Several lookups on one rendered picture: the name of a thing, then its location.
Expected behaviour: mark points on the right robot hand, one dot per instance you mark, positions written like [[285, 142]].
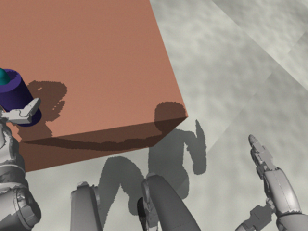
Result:
[[281, 198]]

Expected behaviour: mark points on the right robot foot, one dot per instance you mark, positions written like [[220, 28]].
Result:
[[141, 213]]

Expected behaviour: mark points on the left robot arm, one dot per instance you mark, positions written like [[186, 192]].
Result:
[[18, 209]]

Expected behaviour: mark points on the left robot hand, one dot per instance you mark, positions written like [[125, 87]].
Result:
[[20, 116]]

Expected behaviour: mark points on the right robot arm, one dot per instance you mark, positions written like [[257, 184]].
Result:
[[292, 222]]

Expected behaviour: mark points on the bottle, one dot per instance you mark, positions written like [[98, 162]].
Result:
[[14, 94]]

